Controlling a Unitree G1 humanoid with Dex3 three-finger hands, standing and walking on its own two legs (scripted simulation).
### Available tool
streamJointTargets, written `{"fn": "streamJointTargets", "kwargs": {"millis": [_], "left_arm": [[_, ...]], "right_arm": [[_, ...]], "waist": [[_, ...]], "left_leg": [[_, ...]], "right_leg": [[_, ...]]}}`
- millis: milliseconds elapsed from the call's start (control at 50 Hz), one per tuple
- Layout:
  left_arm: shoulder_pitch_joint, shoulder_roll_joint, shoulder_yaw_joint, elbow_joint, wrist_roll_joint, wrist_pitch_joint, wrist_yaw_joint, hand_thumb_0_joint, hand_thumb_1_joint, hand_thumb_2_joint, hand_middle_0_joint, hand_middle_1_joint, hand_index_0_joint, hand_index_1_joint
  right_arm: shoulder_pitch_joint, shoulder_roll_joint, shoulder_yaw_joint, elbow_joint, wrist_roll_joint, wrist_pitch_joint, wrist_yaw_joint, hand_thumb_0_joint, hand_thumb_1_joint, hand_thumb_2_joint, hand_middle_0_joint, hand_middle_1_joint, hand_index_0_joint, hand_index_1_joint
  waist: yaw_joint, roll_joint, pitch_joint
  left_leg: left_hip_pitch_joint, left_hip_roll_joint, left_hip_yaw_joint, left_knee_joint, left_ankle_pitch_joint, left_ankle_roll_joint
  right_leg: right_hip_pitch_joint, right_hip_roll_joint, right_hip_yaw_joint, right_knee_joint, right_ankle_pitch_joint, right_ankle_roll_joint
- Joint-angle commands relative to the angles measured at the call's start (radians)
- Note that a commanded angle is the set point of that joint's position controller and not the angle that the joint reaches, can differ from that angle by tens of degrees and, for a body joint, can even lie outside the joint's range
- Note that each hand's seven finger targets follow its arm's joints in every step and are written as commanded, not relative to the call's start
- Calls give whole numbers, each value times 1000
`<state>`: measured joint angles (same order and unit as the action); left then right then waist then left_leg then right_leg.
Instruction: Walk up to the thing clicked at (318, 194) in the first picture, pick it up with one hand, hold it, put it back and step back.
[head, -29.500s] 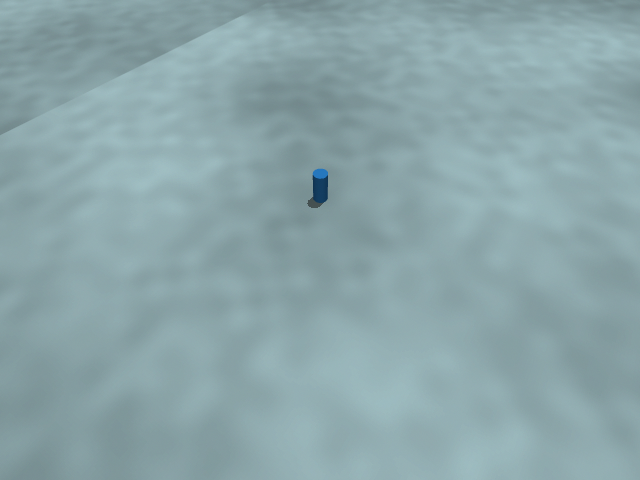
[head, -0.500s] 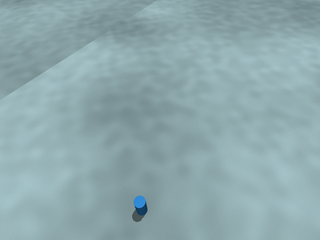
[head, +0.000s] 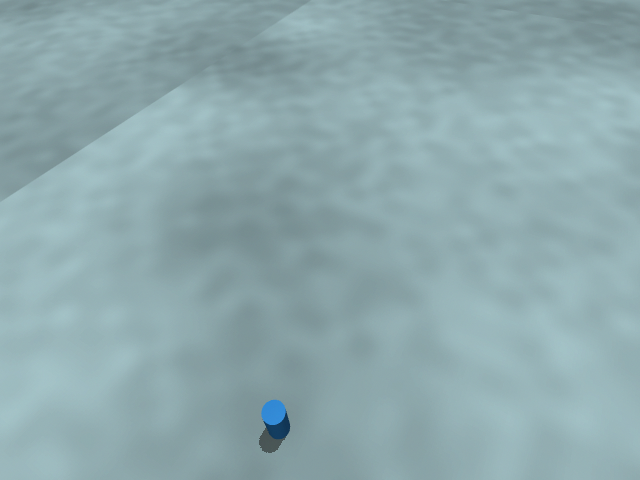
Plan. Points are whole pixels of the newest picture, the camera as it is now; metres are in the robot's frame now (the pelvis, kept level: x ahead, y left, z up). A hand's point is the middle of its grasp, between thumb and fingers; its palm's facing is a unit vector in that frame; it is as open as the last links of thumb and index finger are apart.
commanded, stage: stand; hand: left
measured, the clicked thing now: (276, 420) +0.39 +0.16 -0.71
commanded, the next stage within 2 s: step back in 0.42 s
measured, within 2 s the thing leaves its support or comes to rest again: neither
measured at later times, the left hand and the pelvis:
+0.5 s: hand out of the picture +0.07 +0.25 -0.16, palm faces +0.01 -0.94 -0.35, open 7.4 cm; pelvis -0.01 +0.00 +0.00, yaw +0 degrees
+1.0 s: hand out of the picture +0.05 +0.31 -0.18, palm faces -0.09 -0.93 -0.35, open 7.4 cm; pelvis -0.09 +0.06 -0.02, yaw -3 degrees
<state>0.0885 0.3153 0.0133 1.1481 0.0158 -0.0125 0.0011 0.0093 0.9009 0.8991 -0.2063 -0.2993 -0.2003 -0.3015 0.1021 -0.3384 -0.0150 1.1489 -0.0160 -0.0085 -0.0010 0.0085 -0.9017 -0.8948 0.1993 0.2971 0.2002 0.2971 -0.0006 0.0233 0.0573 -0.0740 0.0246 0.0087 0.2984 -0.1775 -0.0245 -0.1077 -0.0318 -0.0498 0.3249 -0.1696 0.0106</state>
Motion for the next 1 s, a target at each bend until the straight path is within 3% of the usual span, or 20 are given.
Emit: {"fn": "streamJointTargets", "kwargs": {"millis": [0, 60, 320, 380, 400, 460, 480, 520, 540, 560, 620, 660, 680, 700, 720, 740, 780, 800, 900, 980], "left_arm": [[-40, 220, 37, -59, -2, -21, 20, 0, 900, 900, -200, -300, -200, -300], [-37, 217, 36, -55, -2, -18, 18, 0, 900, 900, -200, -300, -200, -300], [-32, 228, 38, -59, -3, -17, 12, 0, 900, 900, -200, -300, -200, -300], [-32, 228, 36, -62, -4, -18, 11, 0, 900, 900, -200, -300, -200, -300], [-30, 306, 86, -86, -21, -7, 13, 0, 900, 900, -200, -300, -200, -300], [-4, 309, 101, -131, -24, 1, 19, 0, 900, 900, -200, -300, -200, -300], [-23, 322, 108, -154, -19, 5, 19, 0, 900, 900, -200, -300, -200, -300], [-77, 335, 112, -212, 0, 11, 23, 0, 900, 900, -200, -300, -200, -300], [-101, 339, 116, -234, 10, 14, 24, 0, 900, 900, -200, -300, -200, -300], [-122, 329, 114, -255, 14, 15, 28, 0, 900, 900, -200, -300, -200, -300], [-123, 297, 97, -282, 15, 28, 29, 0, 900, 900, -200, -300, -200, -300], [-108, 288, 91, -298, -1, 49, 23, 0, 900, 900, -200, -300, -200, -300], [-68, 239, 83, -308, -12, 59, 22, 0, 900, 900, -200, -300, -200, -300], [-69, 207, 76, -318, -17, 63, 27, 0, 900, 900, -200, -300, -200, -300], [-85, 233, 87, -317, -4, 63, 40, 0, 900, 900, -200, -300, -200, -300], [-108, 250, 92, -304, -1, 66, 45, 0, 900, 900, -200, -300, -200, -300], [-25, 243, 86, -289, -19, 66, 44, 0, 900, 900, -200, -300, -200, -300], [-2, 247, 86, -291, -17, 63, 44, 0, 900, 900, -200, -300, -200, -300], [-17, 241, 98, -338, -3, 52, 33, 0, 900, 900, -200, -300, -200, -300], [-8, 233, 105, -353, 1, 44, 24, 0, 900, 900, -200, -300, -200, -300]], "right_arm": [[-32, -198, -32, -56, -1, -17, -16, 0, -900, -900, 200, 300, 200, 300], [-30, -194, -29, -52, -2, -14, -16, 0, -900, -900, 200, 300, 200, 300], [-32, -194, -27, -57, -1, -18, -12, 0, -900, -900, 200, 300, 200, 300], [-29, -199, -28, -57, -2, -19, -12, 0, -900, -900, 200, 300, 200, 300], [-55, -266, -52, -83, 8, -2, -7, 0, -900, -900, 200, 300, 200, 300], [-9, -226, -54, -121, 26, 13, -4, 0, -900, -900, 200, 300, 200, 300], [6, -219, -58, -134, 25, 22, -3, 0, -900, -900, 200, 300, 200, 300], [33, -219, -72, -155, 17, 42, 2, 0, -900, -900, 200, 300, 200, 300], [65, -217, -75, -168, 13, 52, 5, 0, -900, -900, 200, 300, 200, 300], [82, -216, -78, -180, 20, 55, 6, 0, -900, -900, 200, 300, 200, 300], [116, -220, -80, -189, 19, 43, 4, 0, -900, -900, 200, 300, 200, 300], [135, -223, -87, -187, -7, 30, 0, 0, -900, -900, 200, 300, 200, 300], [102, -280, -103, -208, -25, 22, -5, 0, -900, -900, 200, 300, 200, 300], [76, -369, -120, -224, -26, 15, -4, 0, -900, -900, 200, 300, 200, 300], [86, -407, -129, -247, -18, 12, -6, 0, -900, -900, 200, 300, 200, 300], [67, -366, -122, -252, -18, 10, -13, 0, -900, -900, 200, 300, 200, 300], [-18, -292, -102, -275, -22, 10, -31, 0, -900, -900, 200, 300, 200, 300], [-6, -285, -100, -284, -15, 8, -38, 0, -900, -900, 200, 300, 200, 300], [80, -269, -103, -302, -8, 11, -43, 0, -900, -900, 200, 300, 200, 300], [99, -289, -105, -323, -6, 14, -41, 0, -900, -900, 200, 300, 200, 300]], "waist": [[0, -33, -108], [1, -27, -73], [5, -24, -59], [1, -26, -73], [4, -46, 31], [-6, -90, -83], [-13, -127, -105], [-11, -213, -125], [-27, -221, -118], [-39, -226, -112], [-31, -192, -132], [-39, -105, -109], [-12, 48, -109], [-9, 199, -93], [-53, 210, -122], [-50, 141, -113], [20, 101, -120], [21, 132, -122], [-32, 90, -109], [-47, 103, -124]], "left_leg": [[12, 109, -66, -24, 205, 29], [-13, 106, -68, -41, 132, 26], [-22, 110, -74, -58, 83, 25], [-17, 111, -72, -54, 98, 26], [-107, 90, -85, 68, 225, 57], [-90, 36, -30, 243, 216, 57], [-112, -3, -9, 315, 122, 51], [-156, -62, -16, 539, -279, 57], [-180, -48, -65, 627, -355, 68], [-188, -25, -103, 621, -364, 80], [-205, -31, -45, 415, -220, 60], [-153, -18, -32, 151, 81, 48], [-114, 124, -223, 69, 285, 84], [-53, 263, -406, 61, 540, 166], [-96, 333, -498, 67, 553, 249], [-88, 308, -440, 91, 582, 236], [26, 199, -250, 180, 627, 193], [40, 214, -249, 190, 617, 220], [121, 230, -257, 216, 634, 266], [80, 223, -242, 232, 550, 254]], "right_leg": [[47, -113, 100, -39, 240, -20], [28, -108, 101, -52, 157, -19], [9, -102, 105, -56, 76, -26], [13, -105, 110, -52, 108, -30], [-56, -99, 126, 24, 274, -37], [-44, -154, 166, 39, 377, -109], [-49, -198, 206, 23, 372, -151], [-107, -316, 300, 16, 377, -254], [-142, -340, 294, 28, 361, -277], [-153, -327, 271, 65, 366, -268], [-91, -240, 197, 190, 367, -199], [-125, -162, 147, 310, 256, -132], [-194, -44, 106, 427, 78, -83], [-356, 132, 110, 558, -390, -48], [-342, 138, 226, 695, -502, -36], [-350, 133, 272, 782, -478, -42], [-446, 134, 269, 848, -358, -41], [-449, 124, 246, 858, -338, -34], [-426, 104, 200, 723, -351, 12], [-324, 71, 139, 510, -320, -1]]}}
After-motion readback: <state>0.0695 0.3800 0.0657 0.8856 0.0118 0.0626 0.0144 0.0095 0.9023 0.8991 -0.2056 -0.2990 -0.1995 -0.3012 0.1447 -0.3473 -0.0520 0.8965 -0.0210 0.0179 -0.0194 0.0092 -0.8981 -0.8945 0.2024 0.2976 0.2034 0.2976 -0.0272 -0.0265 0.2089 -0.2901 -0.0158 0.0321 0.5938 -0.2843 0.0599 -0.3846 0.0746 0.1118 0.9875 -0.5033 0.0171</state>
